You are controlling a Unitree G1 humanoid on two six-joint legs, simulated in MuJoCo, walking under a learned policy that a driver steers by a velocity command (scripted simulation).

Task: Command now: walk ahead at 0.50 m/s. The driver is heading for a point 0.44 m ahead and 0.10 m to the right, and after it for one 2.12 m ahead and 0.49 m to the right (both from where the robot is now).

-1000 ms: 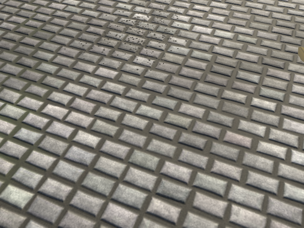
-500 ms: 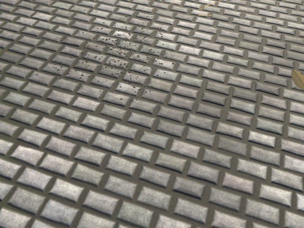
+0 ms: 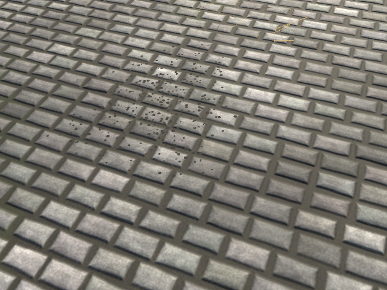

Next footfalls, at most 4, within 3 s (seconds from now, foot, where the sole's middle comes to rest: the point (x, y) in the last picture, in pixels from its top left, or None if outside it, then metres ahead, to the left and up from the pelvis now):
0.34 left None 0.38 0.16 -0.78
0.90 right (255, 254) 0.62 -0.14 -0.78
1.44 left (234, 167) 1.00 -0.08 -0.78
1.96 right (309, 138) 1.16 -0.43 -0.78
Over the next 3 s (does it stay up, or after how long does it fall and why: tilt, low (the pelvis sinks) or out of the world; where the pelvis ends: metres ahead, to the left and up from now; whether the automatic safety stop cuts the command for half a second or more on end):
stays up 1.58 -0.48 -0.01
